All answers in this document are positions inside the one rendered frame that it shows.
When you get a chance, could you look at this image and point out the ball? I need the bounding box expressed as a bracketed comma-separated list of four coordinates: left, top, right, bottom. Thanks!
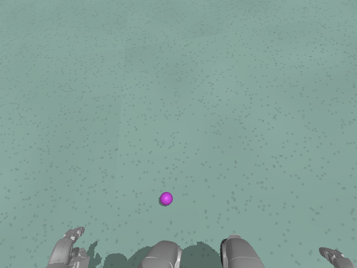
[160, 192, 173, 205]

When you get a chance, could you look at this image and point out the left robot hand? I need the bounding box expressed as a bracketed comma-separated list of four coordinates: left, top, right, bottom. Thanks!
[47, 227, 90, 268]

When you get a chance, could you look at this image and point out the right robot hand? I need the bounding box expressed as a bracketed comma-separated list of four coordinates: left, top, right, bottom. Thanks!
[319, 247, 356, 268]

